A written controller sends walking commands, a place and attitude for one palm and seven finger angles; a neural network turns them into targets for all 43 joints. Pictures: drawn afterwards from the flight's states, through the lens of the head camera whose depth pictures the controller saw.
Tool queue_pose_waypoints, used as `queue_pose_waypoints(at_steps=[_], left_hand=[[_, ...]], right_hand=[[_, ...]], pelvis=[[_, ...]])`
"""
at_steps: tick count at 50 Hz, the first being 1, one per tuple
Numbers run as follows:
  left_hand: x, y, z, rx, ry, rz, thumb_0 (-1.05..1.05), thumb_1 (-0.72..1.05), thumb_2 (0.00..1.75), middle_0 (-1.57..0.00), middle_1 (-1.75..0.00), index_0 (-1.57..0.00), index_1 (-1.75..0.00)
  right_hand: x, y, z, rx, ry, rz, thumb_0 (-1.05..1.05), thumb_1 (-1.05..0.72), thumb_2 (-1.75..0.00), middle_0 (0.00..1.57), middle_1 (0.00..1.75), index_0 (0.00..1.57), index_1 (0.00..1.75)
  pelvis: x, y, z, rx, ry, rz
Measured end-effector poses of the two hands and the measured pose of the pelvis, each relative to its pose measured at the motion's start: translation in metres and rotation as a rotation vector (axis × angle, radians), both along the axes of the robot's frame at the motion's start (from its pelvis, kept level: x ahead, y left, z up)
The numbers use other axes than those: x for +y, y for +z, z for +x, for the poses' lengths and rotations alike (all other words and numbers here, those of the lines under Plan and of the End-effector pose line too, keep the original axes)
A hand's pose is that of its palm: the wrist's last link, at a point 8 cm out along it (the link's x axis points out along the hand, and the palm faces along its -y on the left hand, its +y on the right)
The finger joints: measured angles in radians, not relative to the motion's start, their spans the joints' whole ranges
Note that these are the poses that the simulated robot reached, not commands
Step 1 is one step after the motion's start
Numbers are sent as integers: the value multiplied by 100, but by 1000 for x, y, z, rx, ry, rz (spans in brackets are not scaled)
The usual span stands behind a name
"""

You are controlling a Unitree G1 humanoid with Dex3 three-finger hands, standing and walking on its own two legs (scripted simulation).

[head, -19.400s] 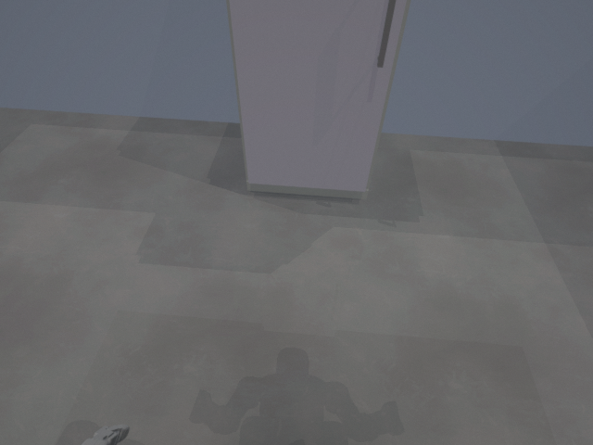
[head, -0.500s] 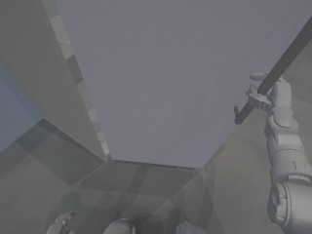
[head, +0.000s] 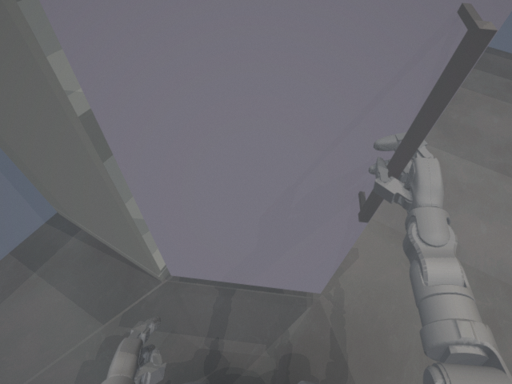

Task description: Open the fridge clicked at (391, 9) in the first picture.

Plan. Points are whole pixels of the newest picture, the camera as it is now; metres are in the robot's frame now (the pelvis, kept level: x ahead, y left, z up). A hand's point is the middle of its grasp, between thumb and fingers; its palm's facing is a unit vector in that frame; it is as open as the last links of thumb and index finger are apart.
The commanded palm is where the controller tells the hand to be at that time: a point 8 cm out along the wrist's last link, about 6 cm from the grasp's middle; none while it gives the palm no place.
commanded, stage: loosen the grip on the handle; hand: right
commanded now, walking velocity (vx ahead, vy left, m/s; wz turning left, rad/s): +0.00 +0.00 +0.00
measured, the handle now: (401, 143) +0.45 -0.19 +0.14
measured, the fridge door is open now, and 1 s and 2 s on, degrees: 65 66 66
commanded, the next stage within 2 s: slip the hand off the handle in 0.62 s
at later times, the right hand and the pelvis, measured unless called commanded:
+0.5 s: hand (380, 193) +0.39 -0.16 +0.09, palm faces +0.10 +0.97 -0.20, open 13.2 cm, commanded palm +0.36 -0.21 +0.10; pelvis -0.06 +0.00 -0.02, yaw +4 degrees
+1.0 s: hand (411, 201) +0.39 -0.22 +0.07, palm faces +0.17 +0.97 -0.20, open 14.6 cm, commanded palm +0.35 -0.26 +0.09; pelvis -0.01 +0.00 -0.01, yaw +6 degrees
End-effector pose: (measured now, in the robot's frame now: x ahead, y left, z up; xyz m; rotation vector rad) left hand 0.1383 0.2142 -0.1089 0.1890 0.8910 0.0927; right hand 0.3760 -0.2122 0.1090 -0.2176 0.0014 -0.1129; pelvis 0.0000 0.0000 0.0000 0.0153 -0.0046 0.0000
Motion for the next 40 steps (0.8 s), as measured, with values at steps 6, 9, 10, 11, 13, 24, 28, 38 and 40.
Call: queue_pose_waypoints(at_steps=[6, 9, 10, 11, 13, 24, 28, 38, 40], left_hand=[[13, 18, -15, -47, 25, 35, 1, 91, 90, -21, -30, -21, -30], [30, 28, -31, -92, 43, 66, 1, 91, 90, -21, -30, -21, -30], [35, 30, -38, -101, 52, 76, 1, 91, 90, -21, -30, -21, -30], [40, 30, -46, -104, 59, 84, 1, 91, 90, -21, -30, -21, -30], [49, 28, -63, -90, 73, 100, 1, 91, 90, -20, -30, -21, -30], [57, 7, -159, 75, 155, 124, 1, 91, 90, -20, -30, -20, -30], [50, 1, -175, 93, 188, 102, 1, 91, 90, -20, -30, -20, -30], [41, -7, -153, 69, 164, 80, 1, 91, 90, -20, -30, -20, -30], [42, -5, -141, 53, 156, 83, 1, 91, 90, -20, -30, -20, -30]], right_hand=[[-4, 1, 8, 78, 25, 32, -4, -66, -82, 45, 140, 44, 140], [-7, 6, 1, 48, 12, 86, -3, -57, -78, 45, 140, 44, 140], [-7, 8, -3, 26, 10, 74, -3, -53, -75, 45, 140, 44, 140], [-6, 9, -7, 12, 7, 60, -2, -48, -72, 43, 138, 44, 140], [-4, 8, -11, -8, -1, 44, -1, -35, -65, 40, 136, 41, 139], [-1, -12, -15, -19, 17, 8, 0, 38, -28, 37, 131, 35, 132], [-2, -15, -16, -18, 13, 8, 0, 48, -23, 34, 126, 32, 127], [-7, -17, -11, -30, 6, 12, -1, 54, -20, 30, 119, 27, 118], [-10, -20, -11, -32, 5, 17, -1, 54, -20, 30, 119, 27, 117]], pelvis=[[-2, 2, -10, 34, -1, -27], [-3, 1, -18, 45, 5, -22], [-4, 0, -21, 44, 9, -18], [-5, -1, -24, 43, 9, -15], [-5, -5, -32, 45, 6, -13], [-3, -16, -63, 84, 59, -18], [-3, -16, -63, 85, 85, -18], [-3, -19, -51, 100, 94, -8], [-3, -19, -46, 104, 97, -7]])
